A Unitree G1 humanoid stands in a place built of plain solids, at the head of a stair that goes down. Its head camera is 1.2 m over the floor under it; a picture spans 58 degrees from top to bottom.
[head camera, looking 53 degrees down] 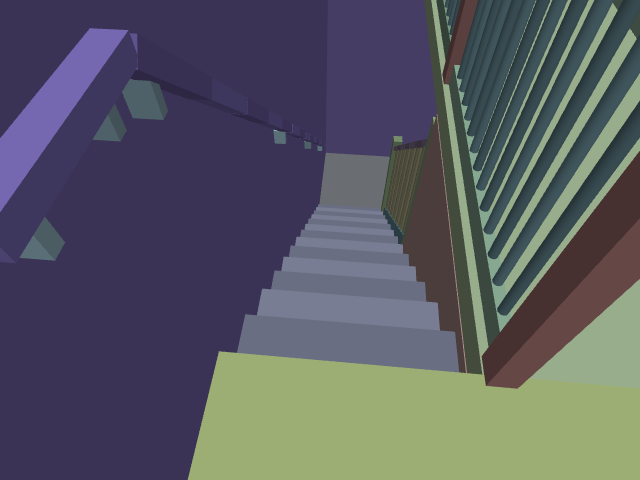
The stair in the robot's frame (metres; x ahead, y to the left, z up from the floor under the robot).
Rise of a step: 0.21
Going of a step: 0.23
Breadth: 0.75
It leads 5 degrees to the right of straight ahead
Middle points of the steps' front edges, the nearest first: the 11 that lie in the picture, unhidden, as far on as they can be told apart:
0.46 -0.08 0.00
0.69 -0.10 -0.21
0.92 -0.12 -0.41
1.15 -0.14 -0.62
1.37 -0.16 -0.82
1.60 -0.19 -1.03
1.83 -0.21 -1.24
2.06 -0.23 -1.44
2.29 -0.25 -1.65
2.51 -0.27 -1.85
2.74 -0.29 -2.06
